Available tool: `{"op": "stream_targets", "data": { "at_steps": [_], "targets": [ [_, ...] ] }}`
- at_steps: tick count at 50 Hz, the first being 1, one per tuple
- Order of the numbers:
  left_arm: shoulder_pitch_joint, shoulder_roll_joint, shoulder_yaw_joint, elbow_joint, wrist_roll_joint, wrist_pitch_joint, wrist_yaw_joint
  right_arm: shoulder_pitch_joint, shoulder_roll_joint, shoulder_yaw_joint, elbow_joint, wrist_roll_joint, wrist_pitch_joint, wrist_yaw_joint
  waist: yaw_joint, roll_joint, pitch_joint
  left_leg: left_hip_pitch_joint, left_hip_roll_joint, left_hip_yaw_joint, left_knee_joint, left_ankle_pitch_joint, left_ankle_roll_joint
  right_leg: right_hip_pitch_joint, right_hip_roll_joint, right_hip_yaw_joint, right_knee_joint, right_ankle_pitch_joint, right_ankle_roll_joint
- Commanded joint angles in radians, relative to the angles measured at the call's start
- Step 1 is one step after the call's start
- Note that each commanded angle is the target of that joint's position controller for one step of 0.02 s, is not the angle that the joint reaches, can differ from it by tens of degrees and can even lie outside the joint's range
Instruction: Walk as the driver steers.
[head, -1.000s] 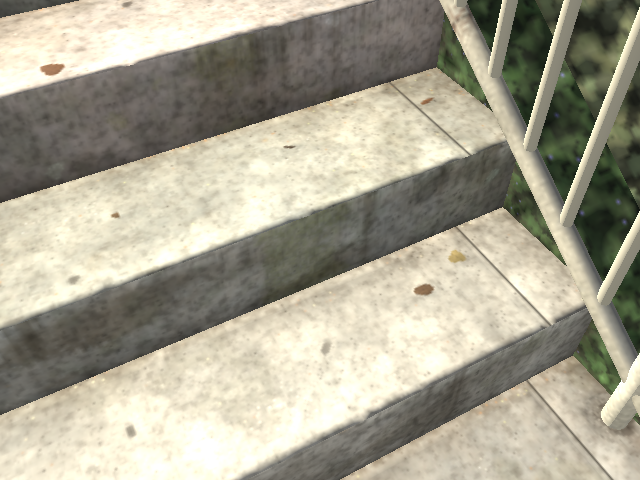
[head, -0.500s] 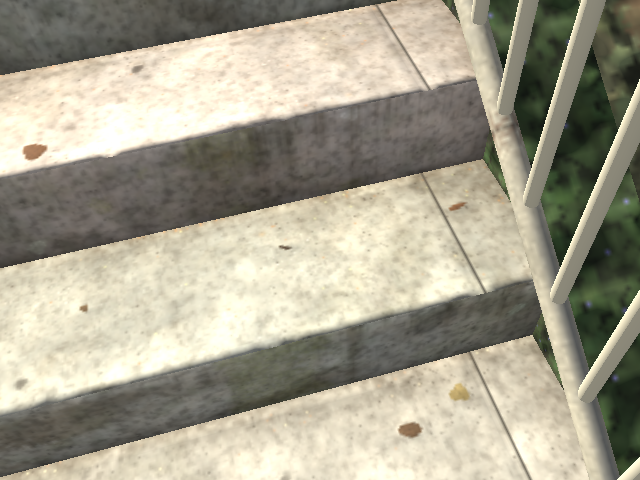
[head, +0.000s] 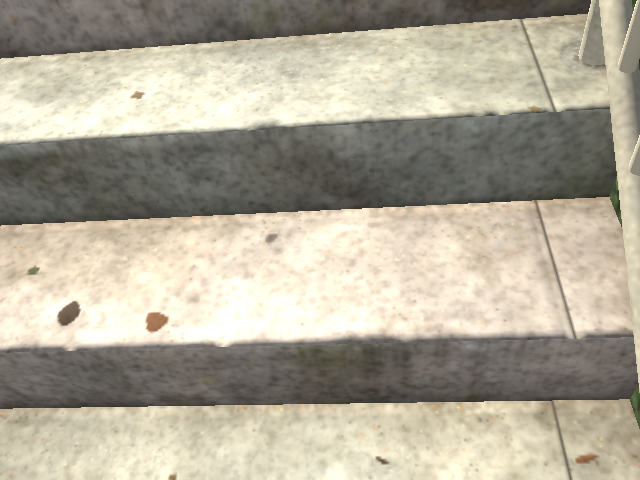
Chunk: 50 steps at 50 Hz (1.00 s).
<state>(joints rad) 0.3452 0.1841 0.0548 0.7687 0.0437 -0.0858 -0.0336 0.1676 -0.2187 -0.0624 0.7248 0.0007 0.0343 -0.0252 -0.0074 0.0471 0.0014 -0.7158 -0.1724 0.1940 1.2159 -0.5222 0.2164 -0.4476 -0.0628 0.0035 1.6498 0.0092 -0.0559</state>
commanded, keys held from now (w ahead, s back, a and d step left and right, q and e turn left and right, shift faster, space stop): w+q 0.84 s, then w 0.02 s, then no key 0.04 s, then e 0.10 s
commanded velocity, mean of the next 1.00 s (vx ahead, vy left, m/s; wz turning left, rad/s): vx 0.48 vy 0.00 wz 0.56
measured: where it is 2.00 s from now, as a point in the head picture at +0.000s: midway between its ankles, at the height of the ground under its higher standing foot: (259, 290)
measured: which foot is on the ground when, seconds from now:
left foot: down 0.00-0.36, up 0.38-0.92, down 0.94-1.00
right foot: up 0.00-0.32, down 0.34-0.96, up 0.98-1.00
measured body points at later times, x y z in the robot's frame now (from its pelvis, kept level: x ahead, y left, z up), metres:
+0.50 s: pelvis +0.30 -0.07 +0.23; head +0.32 -0.05 +0.68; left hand +0.40 +0.21 +0.12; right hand +0.50 -0.28 +0.14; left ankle +0.18 +0.02 -0.27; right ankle +0.38 -0.15 -0.44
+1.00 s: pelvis +0.53 +0.12 +0.33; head +0.62 +0.15 +0.77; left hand +0.34 +0.28 +0.21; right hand +0.86 +0.16 +0.25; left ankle +0.64 +0.28 -0.26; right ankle +0.41 -0.15 -0.32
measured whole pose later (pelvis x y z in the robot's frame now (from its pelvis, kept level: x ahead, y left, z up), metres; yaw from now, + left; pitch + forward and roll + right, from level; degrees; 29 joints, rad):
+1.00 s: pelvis +0.53 +0.12 +0.33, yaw +35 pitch +4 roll +2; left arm 0.43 0.14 0.06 0.96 -0.06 -0.12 -0.02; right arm -0.13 -0.16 -0.01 0.53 -0.04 0.00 0.02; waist 0.07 0.05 0.13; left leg -1.05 -0.02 0.18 1.29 -0.30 0.18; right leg -0.04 -0.18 -0.08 0.84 -0.25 0.05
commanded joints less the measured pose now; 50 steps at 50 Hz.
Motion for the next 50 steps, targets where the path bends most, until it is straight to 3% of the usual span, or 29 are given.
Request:
{"op": "stream_targets", "data": {
  "at_steps": [1,2,5,9,11,13,14,16,17,18,19,20,22,24,27,30,33,34,37,38,41,43,44,45,46,47,48,49,50],
  "targets": [
    [-0.246,-0.113,-0.06,-0.316,0.039,-0.046,0.021,0.092,-0.033,-0.026,0.053,-0.025,-0.088,-0.011,0.031,-0.186,0.051,0.192,0.297,-1.0,-0.846,-0.131,0.11,-0.602,0.075,0.097,0.606,0.012,-0.042],
    [-0.2,-0.129,-0.071,-0.298,0.023,-0.031,0.038,0.094,0.002,-0.011,0.093,-0.029,-0.106,-0.008,0.063,-0.162,0.096,0.181,0.267,-0.853,-0.825,0.016,0.089,-0.68,0.063,0.094,0.658,-0.03,-0.041],
    [-0.222,-0.103,-0.087,-0.314,0.014,0.012,0.073,0.143,-0.02,-0.004,0.134,-0.034,-0.117,0.026,0.083,-0.116,0.122,0.158,0.194,-0.519,-0.81,0.436,-0.017,-0.722,0.013,0.049,0.437,-0.144,-0.023],
    [-0.568,-0.167,-0.127,-0.43,0.018,0.007,0.084,0.339,-0.058,-0.002,0.215,-0.038,-0.161,0.042,-0.036,0.028,0.098,0.426,0.246,-0.571,-0.905,0.396,0.009,-1.075,-0.01,-0.019,0.671,-0.44,-0.054],
    [-0.665,-0.172,-0.144,-0.478,0.028,0.009,0.052,0.391,-0.07,-0.017,0.24,-0.022,-0.147,0.039,-0.068,-0.032,0.03,0.435,0.2,-0.573,-0.969,0.338,-0.015,-0.95,-0.011,-0.051,0.368,-0.426,-0.063],
    [-0.757,-0.208,-0.162,-0.55,0.012,0.029,0.029,0.396,-0.089,-0.039,0.214,-0.013,-0.118,-0.013,-0.091,-0.013,-0.037,0.369,0.253,-0.555,-1.199,0.695,0.035,-0.54,-0.012,-0.119,-0.043,-0.425,-0.05],
    [-0.621,-0.226,-0.155,-0.458,-0.002,0.042,0.026,0.31,-0.063,-0.034,0.178,-0.017,-0.106,-0.022,-0.011,0.012,-0.161,0.335,0.233,-0.404,-1.119,1.161,0.002,-0.223,0.059,-0.194,-0.202,-0.458,-0.065],
    [-0.332,-0.06,-0.068,-0.389,-0.055,0.059,0.068,0.232,-0.195,-0.081,0.065,-0.013,-0.163,-0.017,0.126,0.12,-0.384,0.495,0.297,-0.501,-0.783,1.947,-0.033,0.092,0.14,-0.128,-0.372,-0.571,-0.05],
    [-0.154,0.03,-0.031,-0.35,-0.05,0.067,0.086,0.136,-0.281,-0.108,0.037,0.023,-0.204,0.001,0.276,0.127,-0.485,0.584,0.288,-0.503,-0.524,2.006,-0.06,0.213,0.122,-0.045,-0.629,-0.513,-0.057],
    [-0.012,0.132,0.019,-0.286,-0.028,0.062,0.093,0.037,-0.273,-0.117,0.006,0.033,-0.249,0.037,0.346,0.037,-0.586,0.469,0.18,-0.471,-0.197,1.626,-0.099,0.43,0.018,0.092,-0.78,-0.59,-0.082],
    [-0.117,0.21,0.031,-0.227,-0.022,0.058,0.103,0.026,-0.059,-0.08,-0.087,0.028,-0.244,0.075,0.202,-0.444,-0.541,0.071,-0.024,-0.391,0.233,0.429,-0.181,0.476,-0.312,0.715,-1.166,-0.413,-0.224],
    [-0.239,0.145,0.029,-0.248,-0.027,0.066,0.103,0.098,-0.024,-0.064,-0.107,-0.04,-0.223,0.075,0.104,-0.366,-0.475,-0.032,0.054,-0.413,0.646,0.397,-0.166,0.343,-0.347,0.918,-1.226,-0.438,-0.261],
    [-0.319,-0.013,-0.008,-0.123,-0.051,0.043,0.083,0.143,0.112,-0.015,-0.124,-0.091,-0.16,0.059,-0.049,-0.057,-0.151,-0.202,0.109,-0.349,0.793,0.492,-0.114,0.066,-0.282,0.651,-1.152,-0.78,-0.186],
    [-0.252,-0.072,-0.013,-0.004,-0.016,0.002,0.075,0.125,0.127,0.019,-0.142,-0.081,-0.123,0.054,-0.079,0.033,-0.003,-0.306,0.123,-0.382,0.797,0.415,-0.093,-0.024,-0.229,0.382,-1.171,-0.574,-0.106],
    [-0.176,-0.085,-0.013,0.1,-0.015,-0.021,0.052,-0.003,0.127,0.049,-0.2,-0.044,-0.11,0.047,-0.077,-0.008,0.031,-0.449,0.166,-0.445,0.713,0.377,-0.09,0.082,-0.216,0.169,-1.258,-0.234,-0.058],
    [-0.203,0.023,0.001,0.073,-0.022,-0.046,0.054,-0.068,0.005,0.023,-0.201,-0.032,-0.095,0.046,-0.079,-0.01,0.032,-0.286,0.169,-0.342,0.361,0.44,-0.128,0.034,-0.222,-0.042,-1.363,0.042,-0.066],
    [-0.058,0.142,0.034,0.108,0.008,-0.08,0.075,-0.154,0.026,-0.009,-0.192,-0.045,-0.077,0.032,-0.004,-0.13,-0.073,-0.434,0.149,-0.256,0.594,0.384,-0.119,0.377,-0.266,-0.064,-1.373,0.201,-0.101],
    [0.05,0.174,0.048,0.132,-0.003,-0.084,0.066,-0.16,0.071,-0.001,-0.192,-0.046,-0.051,0.022,0.021,-0.125,-0.067,-0.618,0.151,-0.269,0.761,0.259,-0.116,0.528,-0.287,-0.047,-1.369,0.054,-0.105],
    [0.201,0.123,0.037,0.174,0.012,-0.081,0.038,-0.415,0.122,0.033,-0.291,-0.055,-0.021,0.004,0.088,-0.119,0.054,-0.991,0.174,-0.335,0.939,-0.009,-0.063,0.726,-0.326,-0.013,-1.453,-0.346,-0.068],
    [0.179,0.08,0.021,0.183,0.025,-0.081,0.027,-0.5,0.1,0.034,-0.317,-0.055,-0.037,0.008,0.084,-0.114,0.122,-0.994,0.179,-0.311,0.865,-0.069,-0.071,0.696,-0.319,-0.064,-1.498,-0.248,-0.053],
    [0.2,0.101,0.023,0.22,0.001,-0.069,0.041,-0.659,0.105,0.05,-0.403,-0.062,-0.019,0.02,0.084,-0.121,0.173,-0.968,0.207,-0.164,0.709,-0.128,-0.085,0.648,-0.281,-0.161,-1.652,-0.222,-0.018],
    [0.226,0.117,0.027,0.267,-0.018,-0.051,0.059,-0.607,0.11,0.053,-0.448,-0.046,-0.009,0.029,0.029,-0.138,0.181,-0.829,0.258,-0.116,0.523,-0.109,-0.074,0.621,-0.257,-0.255,-1.695,0.021,-0.036],
    [0.151,0.126,0.026,0.228,-0.042,-0.028,0.071,-0.547,0.097,0.066,-0.414,-0.068,-0.004,0.059,0.024,-0.095,0.088,-0.481,0.238,0.029,0.248,0.019,-0.066,0.496,-0.198,-0.33,-1.746,0.273,-0.076],
    [0.086,0.128,0.016,0.164,-0.064,-0.019,0.074,-0.464,0.086,0.065,-0.363,-0.041,-0.004,0.075,0.022,-0.084,-0.059,0.016,0.166,0.103,0.022,0.203,-0.059,0.357,-0.188,-0.33,-1.666,0.85,-0.106],
    [0.131,0.25,0.042,0.154,-0.058,-0.02,0.072,-0.183,0.05,0.035,-0.297,-0.027,-0.006,0.059,-0.075,-0.253,-0.27,0.31,0.065,0.089,0.018,0.156,-0.055,0.444,-0.221,-0.262,-1.38,1.432,-0.107],
    [0.091,0.346,0.066,0.131,-0.093,-0.051,0.044,0.1,0.003,0.015,-0.227,-0.009,0.001,0.04,-0.191,-0.375,-0.458,0.554,0.053,0.016,-0.12,0.301,-0.027,0.508,-0.246,-0.213,-1.132,1.652,-0.084],
    [0.041,0.345,0.08,0.085,-0.138,-0.088,0.006,0.208,-0.062,-0.008,-0.189,-0.003,-0.024,0.041,-0.257,-0.434,-0.526,0.744,0.109,-0.229,-0.382,0.43,0.0,0.354,-0.148,-0.157,-0.836,1.267,-0.008],
    [0.082,0.179,0.044,0.019,-0.162,-0.085,-0.021,0.202,-0.172,-0.034,-0.141,-0.059,-0.063,0.051,-0.194,0.054,-0.651,1.035,0.546,-0.841,-0.61,0.978,0.149,-0.091,0.12,-0.138,-0.17,-0.323,0.098],
    [0.109,0.167,0.052,0.045,-0.118,-0.074,-0.016,0.183,-0.185,-0.057,-0.179,-0.046,-0.065,0.032,-0.179,-0.004,-0.821,0.986,0.561,-0.943,-0.599,1.332,0.091,0.0,0.171,0.226,0.194,-0.335,0.07]
  ]
}}
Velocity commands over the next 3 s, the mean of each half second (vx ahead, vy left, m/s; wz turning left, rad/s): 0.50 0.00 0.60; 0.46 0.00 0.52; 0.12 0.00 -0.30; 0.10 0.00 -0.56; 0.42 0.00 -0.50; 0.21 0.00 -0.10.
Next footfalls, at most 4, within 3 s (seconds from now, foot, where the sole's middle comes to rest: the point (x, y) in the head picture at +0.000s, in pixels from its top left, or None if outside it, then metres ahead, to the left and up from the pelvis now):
0.34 right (469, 466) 0.42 -0.15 -0.47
0.94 left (171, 289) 0.67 0.31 -0.29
1.68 right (321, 261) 0.70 0.06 -0.29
2.16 left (175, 266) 0.72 0.31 -0.29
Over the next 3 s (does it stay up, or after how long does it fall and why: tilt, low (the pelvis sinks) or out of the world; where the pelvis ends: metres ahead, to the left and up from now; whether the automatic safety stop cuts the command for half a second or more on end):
stays up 1.00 0.18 0.69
